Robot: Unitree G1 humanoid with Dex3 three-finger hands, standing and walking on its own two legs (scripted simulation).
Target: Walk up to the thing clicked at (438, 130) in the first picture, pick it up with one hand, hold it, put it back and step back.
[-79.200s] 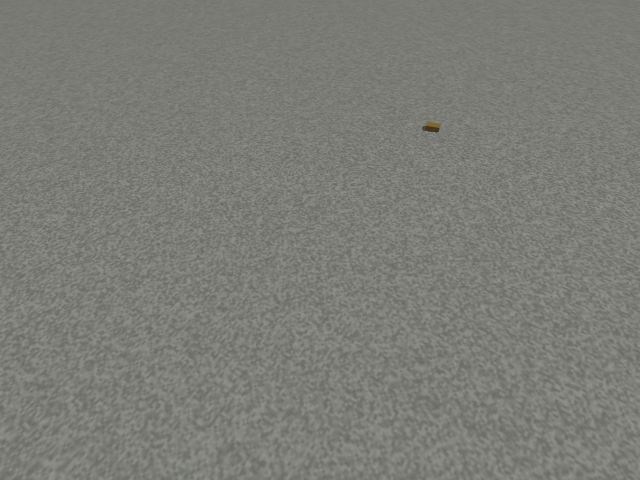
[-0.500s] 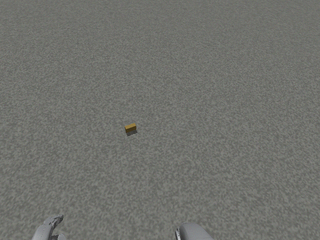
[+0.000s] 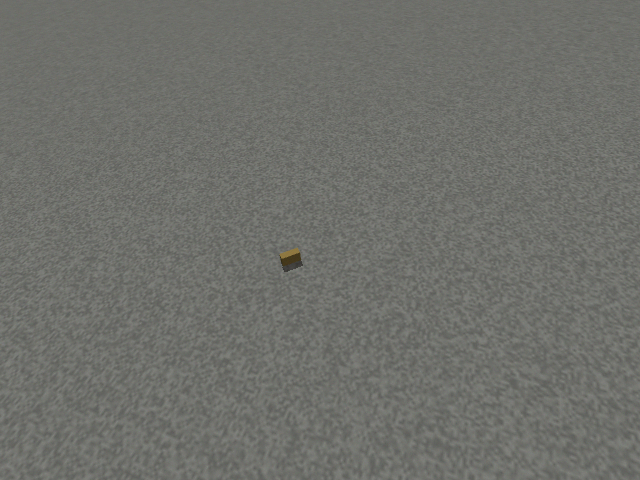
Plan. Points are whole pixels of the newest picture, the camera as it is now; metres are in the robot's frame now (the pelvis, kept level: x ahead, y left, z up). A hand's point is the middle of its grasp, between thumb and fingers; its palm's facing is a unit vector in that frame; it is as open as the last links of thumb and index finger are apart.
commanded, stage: step back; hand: left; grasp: from above
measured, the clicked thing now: (290, 257) +1.05 +0.23 -0.73
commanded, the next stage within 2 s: stand in 0.86 s
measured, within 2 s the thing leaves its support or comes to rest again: neither
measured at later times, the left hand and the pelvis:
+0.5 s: hand out of the picture +0.09 +0.23 -0.12, palm faces +0.05 -0.92 -0.40, open 7.4 cm; pelvis +0.02 -0.03 +0.01, yaw +2 degrees
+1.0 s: hand out of the picture +0.12 +0.26 -0.14, palm faces +0.05 -0.94 -0.34, open 7.4 cm; pelvis +0.05 +0.00 +0.02, yaw +2 degrees
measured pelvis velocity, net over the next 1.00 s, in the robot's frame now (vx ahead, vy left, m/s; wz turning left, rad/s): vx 0.05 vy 0.00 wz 0.03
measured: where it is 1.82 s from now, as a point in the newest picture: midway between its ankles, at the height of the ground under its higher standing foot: outside the picture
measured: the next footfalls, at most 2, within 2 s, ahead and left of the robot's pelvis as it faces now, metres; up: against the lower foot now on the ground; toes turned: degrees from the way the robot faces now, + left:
left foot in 0.02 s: +0.04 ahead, +0.13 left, +0.00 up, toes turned -2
right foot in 0.32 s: +0.09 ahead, -0.14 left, +0.00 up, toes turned -1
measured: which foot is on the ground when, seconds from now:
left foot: up 0.00-0.00, down 0.02-0.34, up 0.36-0.64, down 0.66-1.00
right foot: down 0.00-0.06, up 0.08-0.30, down 0.32-1.00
